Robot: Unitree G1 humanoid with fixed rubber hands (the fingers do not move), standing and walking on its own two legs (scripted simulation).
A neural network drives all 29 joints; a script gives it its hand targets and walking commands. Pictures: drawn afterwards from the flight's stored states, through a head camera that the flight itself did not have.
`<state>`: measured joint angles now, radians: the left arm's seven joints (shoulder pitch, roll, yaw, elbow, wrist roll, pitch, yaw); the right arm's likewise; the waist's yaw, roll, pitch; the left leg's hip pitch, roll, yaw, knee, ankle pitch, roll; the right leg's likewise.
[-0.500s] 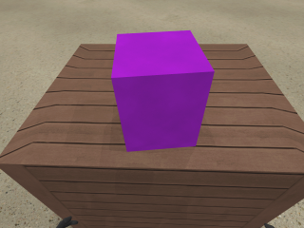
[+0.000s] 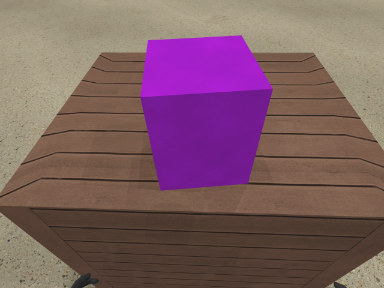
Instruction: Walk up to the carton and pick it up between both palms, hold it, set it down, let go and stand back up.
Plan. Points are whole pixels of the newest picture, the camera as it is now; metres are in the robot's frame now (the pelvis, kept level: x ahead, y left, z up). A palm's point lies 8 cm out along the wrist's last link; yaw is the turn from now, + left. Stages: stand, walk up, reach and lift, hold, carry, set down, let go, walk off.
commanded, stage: stand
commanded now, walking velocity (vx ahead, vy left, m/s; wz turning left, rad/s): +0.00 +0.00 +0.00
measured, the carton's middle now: (200, 114) +0.45 +0.02 +0.15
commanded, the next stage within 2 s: none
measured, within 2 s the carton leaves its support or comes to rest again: neither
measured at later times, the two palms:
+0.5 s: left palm out of the picture +0.11 +0.28 -0.09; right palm out of the picture +0.10 -0.29 -0.09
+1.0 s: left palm out of the picture +0.12 +0.29 -0.09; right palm out of the picture +0.10 -0.29 -0.09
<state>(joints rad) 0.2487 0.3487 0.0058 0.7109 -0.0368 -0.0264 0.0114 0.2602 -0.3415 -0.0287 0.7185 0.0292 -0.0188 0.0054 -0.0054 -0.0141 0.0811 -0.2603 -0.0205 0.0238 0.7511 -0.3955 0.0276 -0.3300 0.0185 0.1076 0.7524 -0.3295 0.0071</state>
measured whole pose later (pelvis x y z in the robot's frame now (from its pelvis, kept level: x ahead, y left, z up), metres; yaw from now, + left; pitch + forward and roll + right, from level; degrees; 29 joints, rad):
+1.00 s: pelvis +0.00 +0.00 +0.00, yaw +0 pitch -5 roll +0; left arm 0.23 0.35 0.01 0.71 -0.04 -0.02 0.01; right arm 0.26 -0.34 -0.03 0.72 0.03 -0.01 0.01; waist 0.00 -0.01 0.11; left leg -0.26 -0.02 0.02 0.75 -0.40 0.03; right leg -0.33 0.02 0.11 0.75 -0.33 0.01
